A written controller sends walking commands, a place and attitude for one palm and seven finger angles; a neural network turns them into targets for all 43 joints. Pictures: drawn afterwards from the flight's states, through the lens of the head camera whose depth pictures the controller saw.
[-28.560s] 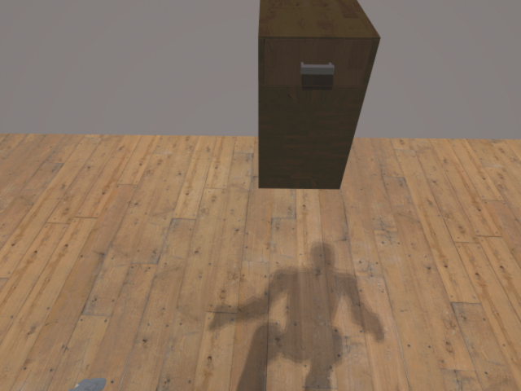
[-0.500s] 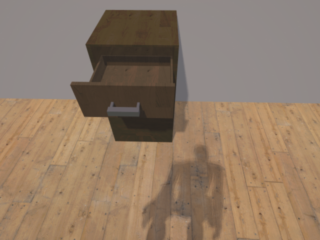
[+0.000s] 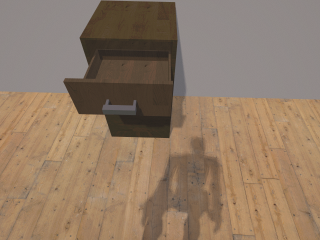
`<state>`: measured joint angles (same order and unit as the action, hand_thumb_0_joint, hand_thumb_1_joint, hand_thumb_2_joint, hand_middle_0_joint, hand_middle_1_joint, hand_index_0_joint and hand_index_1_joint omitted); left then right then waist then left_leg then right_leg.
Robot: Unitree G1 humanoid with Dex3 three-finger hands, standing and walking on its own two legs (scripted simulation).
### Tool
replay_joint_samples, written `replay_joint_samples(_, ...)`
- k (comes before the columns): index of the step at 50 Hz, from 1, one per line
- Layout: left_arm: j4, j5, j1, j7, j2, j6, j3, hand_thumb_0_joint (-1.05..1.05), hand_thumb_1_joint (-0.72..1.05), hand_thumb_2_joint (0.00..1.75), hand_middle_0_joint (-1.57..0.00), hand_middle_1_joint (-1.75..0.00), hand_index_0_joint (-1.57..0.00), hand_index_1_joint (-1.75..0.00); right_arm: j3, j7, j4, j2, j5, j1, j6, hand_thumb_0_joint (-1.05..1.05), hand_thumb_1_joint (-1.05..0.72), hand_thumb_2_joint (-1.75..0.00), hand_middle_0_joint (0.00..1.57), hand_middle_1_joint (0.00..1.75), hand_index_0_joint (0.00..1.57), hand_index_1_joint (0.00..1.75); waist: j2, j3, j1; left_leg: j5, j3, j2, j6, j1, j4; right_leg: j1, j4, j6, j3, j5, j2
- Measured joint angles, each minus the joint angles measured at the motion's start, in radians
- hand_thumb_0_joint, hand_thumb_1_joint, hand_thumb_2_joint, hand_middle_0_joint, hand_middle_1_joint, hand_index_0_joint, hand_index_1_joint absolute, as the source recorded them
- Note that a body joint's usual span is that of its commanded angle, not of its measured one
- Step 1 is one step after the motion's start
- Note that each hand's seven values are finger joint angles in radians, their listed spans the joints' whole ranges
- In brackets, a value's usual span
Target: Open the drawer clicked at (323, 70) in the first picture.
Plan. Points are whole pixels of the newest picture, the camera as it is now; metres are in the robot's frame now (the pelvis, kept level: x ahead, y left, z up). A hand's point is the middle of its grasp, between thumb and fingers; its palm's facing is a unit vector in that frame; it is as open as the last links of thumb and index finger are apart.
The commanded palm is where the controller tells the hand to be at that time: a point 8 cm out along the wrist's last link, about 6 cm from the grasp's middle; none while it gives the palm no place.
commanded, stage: look to check the result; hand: left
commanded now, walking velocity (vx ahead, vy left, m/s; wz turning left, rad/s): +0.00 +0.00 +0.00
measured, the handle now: (120, 105) +0.58 +0.19 -0.08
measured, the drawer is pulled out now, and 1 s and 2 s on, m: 0.30 0.30 0.30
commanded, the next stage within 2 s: stand and wait in 0.16 s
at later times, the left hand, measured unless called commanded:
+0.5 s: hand out of the picture +0.02 +0.17 -0.18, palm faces +0.03 -0.98 -0.19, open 7.4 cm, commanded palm none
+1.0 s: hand out of the picture +0.04 +0.18 -0.17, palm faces +0.02 -0.98 -0.21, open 7.4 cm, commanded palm none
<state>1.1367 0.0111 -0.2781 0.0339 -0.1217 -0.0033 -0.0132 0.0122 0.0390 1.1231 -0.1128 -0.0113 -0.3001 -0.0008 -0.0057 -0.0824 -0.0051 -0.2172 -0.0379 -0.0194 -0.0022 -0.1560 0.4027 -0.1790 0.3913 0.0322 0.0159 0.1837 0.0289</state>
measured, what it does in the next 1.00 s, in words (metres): stands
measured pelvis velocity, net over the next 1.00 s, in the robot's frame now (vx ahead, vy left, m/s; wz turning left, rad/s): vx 0.02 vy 0.00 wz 0.00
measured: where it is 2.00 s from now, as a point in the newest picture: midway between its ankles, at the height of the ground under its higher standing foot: outside the picture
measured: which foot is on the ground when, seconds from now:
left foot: down 0.00-1.00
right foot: down 0.00-1.00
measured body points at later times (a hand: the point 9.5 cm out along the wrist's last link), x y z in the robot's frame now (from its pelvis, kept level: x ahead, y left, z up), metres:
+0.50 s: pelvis +0.02 +0.00 +0.00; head +0.04 +0.00 +0.45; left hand +0.02 +0.22 -0.16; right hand +0.00 -0.21 -0.16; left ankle +0.00 +0.12 -0.74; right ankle +0.02 -0.10 -0.74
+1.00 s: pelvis +0.02 +0.00 +0.00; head +0.04 +0.00 +0.45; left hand +0.04 +0.23 -0.16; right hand +0.02 -0.22 -0.16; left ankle +0.00 +0.12 -0.74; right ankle +0.02 -0.10 -0.74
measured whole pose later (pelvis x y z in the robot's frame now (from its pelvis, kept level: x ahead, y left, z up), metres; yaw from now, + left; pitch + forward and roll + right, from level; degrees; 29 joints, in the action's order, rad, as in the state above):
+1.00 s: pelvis +0.02 +0.00 +0.00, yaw +0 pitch -2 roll +0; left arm 1.13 0.01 -0.24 0.03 -0.17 -0.01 -0.02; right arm 0.02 0.04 1.13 -0.15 -0.01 -0.25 0.01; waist -0.01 -0.07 -0.01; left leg -0.23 -0.04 -0.02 0.00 -0.10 0.36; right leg -0.13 0.36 0.03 0.01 0.20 0.03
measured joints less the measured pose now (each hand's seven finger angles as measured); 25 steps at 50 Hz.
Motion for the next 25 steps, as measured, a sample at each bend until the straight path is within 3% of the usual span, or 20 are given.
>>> replay_joint_samples(25, -0.007, -0.001, 0.021, 0.002, -0.017, -0.005, -0.003, 0.0, 0.91, 0.9, -0.2, -0.3, -0.2, -0.3, 0.002, 0.0, 0.008, -0.009, 0.0, 0.022, 0.005, 0.01, -0.91, -0.9, 0.2, 0.3, 0.2, 0.3, -0.003, 0.009, -0.002, -0.012, -0.003, 0.0, -0.002, 0.033, -0.024, 0.027, -0.014, -0.001, -0.004, 0.016, 0.0)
